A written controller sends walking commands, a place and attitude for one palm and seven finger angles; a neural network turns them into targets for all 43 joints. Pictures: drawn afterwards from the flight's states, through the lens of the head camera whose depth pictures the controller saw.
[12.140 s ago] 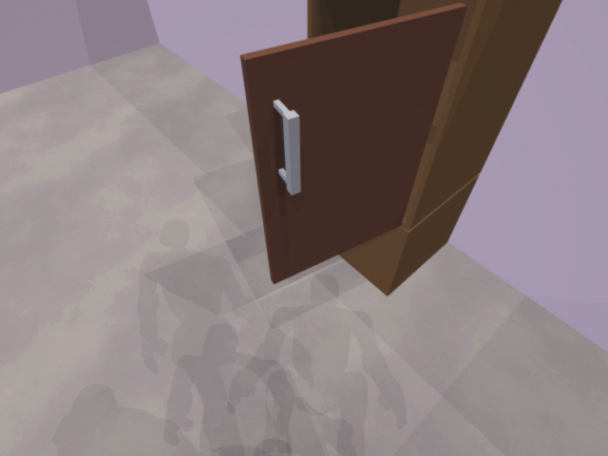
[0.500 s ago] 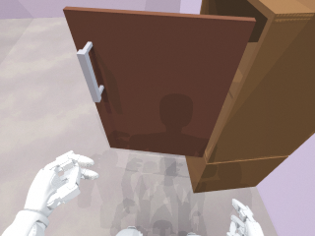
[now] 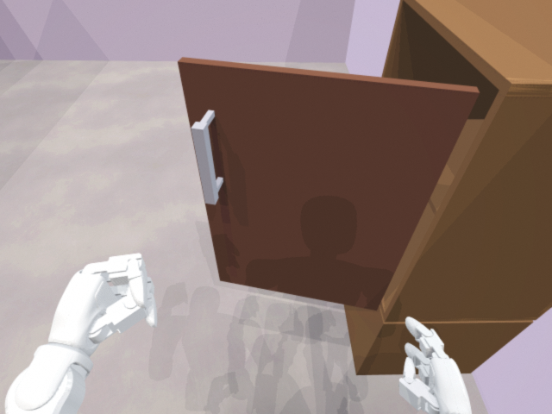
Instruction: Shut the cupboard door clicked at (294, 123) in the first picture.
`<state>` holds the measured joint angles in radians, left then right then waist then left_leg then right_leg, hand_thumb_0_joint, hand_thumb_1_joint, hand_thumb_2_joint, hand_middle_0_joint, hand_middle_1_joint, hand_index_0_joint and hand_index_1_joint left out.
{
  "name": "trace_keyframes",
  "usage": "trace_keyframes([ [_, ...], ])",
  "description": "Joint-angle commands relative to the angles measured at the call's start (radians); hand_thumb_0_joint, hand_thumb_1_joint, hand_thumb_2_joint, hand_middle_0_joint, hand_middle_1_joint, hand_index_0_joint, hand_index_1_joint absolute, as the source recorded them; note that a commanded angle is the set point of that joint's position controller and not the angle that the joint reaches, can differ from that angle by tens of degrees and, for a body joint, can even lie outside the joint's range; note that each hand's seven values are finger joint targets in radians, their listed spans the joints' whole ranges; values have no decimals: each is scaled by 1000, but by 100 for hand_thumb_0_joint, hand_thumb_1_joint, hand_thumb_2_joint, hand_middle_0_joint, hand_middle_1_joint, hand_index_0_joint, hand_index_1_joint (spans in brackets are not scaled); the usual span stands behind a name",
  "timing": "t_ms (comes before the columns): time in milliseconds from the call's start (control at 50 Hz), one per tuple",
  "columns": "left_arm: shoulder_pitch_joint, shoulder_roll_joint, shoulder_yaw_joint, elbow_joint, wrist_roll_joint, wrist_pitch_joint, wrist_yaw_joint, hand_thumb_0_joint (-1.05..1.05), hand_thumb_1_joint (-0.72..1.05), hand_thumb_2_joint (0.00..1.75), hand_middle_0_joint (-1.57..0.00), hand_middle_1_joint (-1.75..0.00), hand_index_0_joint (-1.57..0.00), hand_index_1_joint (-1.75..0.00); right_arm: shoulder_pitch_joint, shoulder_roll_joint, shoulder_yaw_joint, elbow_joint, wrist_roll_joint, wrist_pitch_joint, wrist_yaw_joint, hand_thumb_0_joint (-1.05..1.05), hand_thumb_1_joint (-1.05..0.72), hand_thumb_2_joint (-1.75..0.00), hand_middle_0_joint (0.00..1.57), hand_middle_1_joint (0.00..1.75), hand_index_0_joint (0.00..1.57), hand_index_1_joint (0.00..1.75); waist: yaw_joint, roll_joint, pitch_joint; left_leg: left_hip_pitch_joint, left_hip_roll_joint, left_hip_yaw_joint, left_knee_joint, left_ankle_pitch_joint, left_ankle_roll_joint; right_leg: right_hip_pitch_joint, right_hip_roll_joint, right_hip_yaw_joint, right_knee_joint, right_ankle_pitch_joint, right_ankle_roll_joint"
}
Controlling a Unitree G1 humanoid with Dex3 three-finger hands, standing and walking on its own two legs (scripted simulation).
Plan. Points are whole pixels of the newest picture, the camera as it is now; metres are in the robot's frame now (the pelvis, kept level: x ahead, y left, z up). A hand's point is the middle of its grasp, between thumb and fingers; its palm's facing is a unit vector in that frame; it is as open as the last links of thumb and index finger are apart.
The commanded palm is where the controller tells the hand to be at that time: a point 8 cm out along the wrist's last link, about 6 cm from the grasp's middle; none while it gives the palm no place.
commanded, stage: raise the hand and make a fist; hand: left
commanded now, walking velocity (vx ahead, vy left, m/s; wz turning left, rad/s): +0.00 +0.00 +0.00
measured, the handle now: (210, 159) +0.48 +0.16 +0.13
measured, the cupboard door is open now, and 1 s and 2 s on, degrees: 77 77 77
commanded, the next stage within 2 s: bring the fist close to the handle in 0.62 s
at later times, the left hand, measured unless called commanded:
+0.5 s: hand (166, 296) +0.23 +0.16 +0.12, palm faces -0.10 -0.99 -0.05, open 3.1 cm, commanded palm +0.20 +0.21 +0.13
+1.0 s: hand (176, 257) +0.27 +0.15 +0.14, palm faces -0.09 -0.99 -0.08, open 3.1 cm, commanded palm +0.25 +0.20 +0.13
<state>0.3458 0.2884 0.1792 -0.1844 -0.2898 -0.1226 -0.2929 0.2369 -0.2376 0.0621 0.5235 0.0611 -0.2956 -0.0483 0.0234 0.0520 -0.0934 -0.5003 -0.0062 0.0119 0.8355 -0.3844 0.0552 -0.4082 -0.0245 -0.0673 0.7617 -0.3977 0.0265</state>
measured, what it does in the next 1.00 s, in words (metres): stands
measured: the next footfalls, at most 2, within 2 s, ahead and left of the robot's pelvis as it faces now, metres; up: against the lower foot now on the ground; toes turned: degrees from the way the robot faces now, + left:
none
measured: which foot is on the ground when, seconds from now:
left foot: down 0.00-1.00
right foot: down 0.00-1.00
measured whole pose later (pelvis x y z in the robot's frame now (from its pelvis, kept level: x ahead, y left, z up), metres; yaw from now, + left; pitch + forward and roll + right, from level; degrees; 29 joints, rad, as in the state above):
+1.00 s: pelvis +0.00 -0.03 +0.01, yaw +0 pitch +0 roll -1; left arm 0.09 0.30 0.20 0.02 -0.30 -0.10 -0.33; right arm 0.24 -0.27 0.05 0.64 0.07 -0.31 -0.08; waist 0.01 0.06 -0.05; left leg -0.38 0.00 0.00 0.70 -0.33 0.01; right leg -0.31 -0.01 -0.07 0.67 -0.37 -0.01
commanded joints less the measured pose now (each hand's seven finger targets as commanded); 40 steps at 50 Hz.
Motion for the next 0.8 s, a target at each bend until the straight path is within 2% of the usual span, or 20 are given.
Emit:
trace_keyframes([
  [0,-163,135,49,-193,-13,3,-36,0,90,90,-130,-150,-130,-150,-63,-138,-58,-147,11,-47,-24,0,-90,-90,20,30,20,30,-20,7,-47,146,27,-98,-242,97,-30,-18,42,-18,-133,126,-47],
  [40,-203,215,133,-233,-20,-9,-21,0,90,90,-130,-150,-130,-150,-71,-142,-56,-140,4,-46,-29,0,-90,-90,20,30,20,30,-4,2,-80,173,25,-93,-245,139,-30,24,42,-11,-143,152,-52],
  [60,-218,193,123,-238,-24,-13,-21,0,90,90,-130,-150,-130,-150,-73,-130,-50,-143,3,-43,-29,0,-90,-90,20,30,20,30,-5,2,-101,190,23,-92,-252,156,-29,35,43,-16,-144,161,-51],
  [120,-254,201,152,-244,-45,-37,-13,0,90,90,-130,-150,-130,-150,-83,-125,-44,-126,4,-47,-28,0,-90,-90,20,30,20,30,0,52,-111,223,20,-83,-258,194,-34,53,42,-18,-153,184,-53],
  [140,-255,218,170,-228,-47,-35,-10,0,90,90,-130,-150,-130,-150,-86,-128,-43,-115,3,-46,-29,0,-90,-90,20,30,20,30,4,35,-98,218,20,-80,-259,198,-33,68,41,-11,-168,192,-54],
  [160,-261,170,127,-210,-48,-27,-18,0,90,90,-130,-150,-130,-150,-87,-123,-40,-111,7,-48,-26,0,-90,-90,20,30,20,30,-4,63,-88,225,19,-75,-268,194,-34,65,41,-15,-173,190,-53],
  [200,-270,160,107,-173,-51,-2,-33,0,90,90,-130,-150,-130,-150,-93,-128,-41,-104,13,-54,-27,0,-90,-90,20,30,20,30,-7,60,-51,220,20,-75,-281,157,-33,55,39,-13,-194,166,-50],
  [260,-178,112,67,-62,-49,55,-64,0,90,90,-130,-150,-130,-150,-92,-134,-46,-101,19,-61,-26,0,-90,-90,20,30,20,30,-6,-42,10,176,15,-64,-284,135,-26,56,31,1,-226,159,-44],
  [320,-172,140,89,-89,-46,76,-74,0,90,90,-130,-150,-130,-150,-97,-140,-52,-112,19,-63,-26,0,-90,-90,20,30,20,30,0,-67,-7,176,9,-57,-283,149,-22,67,26,3,-227,169,-39],
  [340,-180,193,136,-106,-47,69,-65,0,90,90,-130,-150,-130,-150,-99,-146,-55,-109,15,-64,-28,0,-90,-90,20,30,20,30,9,-89,-19,173,7,-53,-269,164,-21,88,20,26,-235,173,-41],
  [360,-190,170,122,-122,-48,61,-66,0,90,90,-130,-150,-130,-150,-101,-138,-53,-117,12,-62,-28,0,-90,-90,20,30,20,30,6,-86,-37,181,4,-45,-271,170,-18,89,21,23,-233,173,-37],
  [440,-256,250,206,-231,-55,-30,-14,0,90,90,-130,-150,-130,-150,-101,-135,-56,-104,2,-72,-29,0,-90,-90,20,30,20,30,14,-25,-99,220,3,-39,-252,208,-22,107,20,33,-215,196,-40],
  [460,-255,207,177,-235,-53,-50,-10,0,90,90,-130,-150,-130,-150,-97,-124,-54,-101,2,-74,-24,0,-90,-90,20,30,20,30,9,6,-120,234,0,-34,-254,220,-22,111,20,29,-208,209,-41],
  [520,-240,173,137,-193,-40,-73,-3,0,90,90,-130,-150,-130,-150,-89,-126,-55,-83,6,-82,-21,0,-90,-90,20,30,20,30,-5,55,-73,234,4,-33,-253,209,-27,78,23,17,-203,213,-42],
  [600,-194,135,83,-84,-38,-22,-43,0,90,90,-130,-150,-130,-150,-91,-140,-62,-76,14,-84,-25,0,-90,-90,20,30,20,30,-16,-36,7,182,5,-29,-248,152,-20,50,13,44,-242,166,-29],
  [640,-177,172,111,-51,-39,2,-59,0,90,90,-130,-150,-130,-150,-97,-149,-64,-74,15,-81,-31,0,-90,-90,20,30,20,30,-11,-78,20,156,6,-31,-232,146,-20,58,-1,80,-261,144,-25],
  [660,-186,144,83,-71,-41,6,-68,0,90,90,-130,-150,-130,-150,-99,-143,-63,-82,16,-79,-31,0,-90,-90,20,30,20,30,-14,-84,4,158,1,-26,-235,146,-18,62,-1,76,-261,135,-21],
  [720,-254,203,147,-125,-53,-5,-57,0,90,90,-130,-150,-130,-150,-109,-143,-63,-91,13,-81,-38,0,-90,-90,20,30,20,30,-7,-65,-50,189,0,-27,-236,163,-16,73,3,60,-246,153,-21],
  [740,-301,259,189,-130,-51,-20,-41,0,90,90,-130,-150,-130,-150,-105,-149,-62,-77,10,-77,-42,0,-90,-90,20,30,20,30,-10,-77,-44,183,3,-30,-230,162,-17,77,1,72,-251,136,-21],
  [780,-396,215,156,-146,-52,-50,-29,0,90,90,-130,-150,-130,-150,-109,-137,-58,-74,10,-79,-43,0,-90,-90,20,30,20,30,-22,-32,-67,224,4,-33,-242,166,-16,61,12,46,-231,144,-24],
])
